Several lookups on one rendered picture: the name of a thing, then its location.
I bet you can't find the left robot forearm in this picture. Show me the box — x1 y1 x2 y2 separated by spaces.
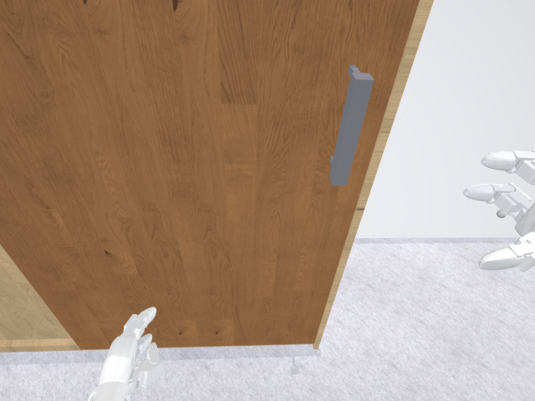
88 382 131 401

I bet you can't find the right robot hand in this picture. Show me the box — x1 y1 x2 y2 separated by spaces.
463 150 535 272

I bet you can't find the wardrobe door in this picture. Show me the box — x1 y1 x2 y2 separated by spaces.
0 0 420 350
0 245 71 340

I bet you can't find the handle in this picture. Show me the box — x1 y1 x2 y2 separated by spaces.
329 65 374 185

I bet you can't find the left robot hand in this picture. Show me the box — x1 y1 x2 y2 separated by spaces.
99 307 164 394

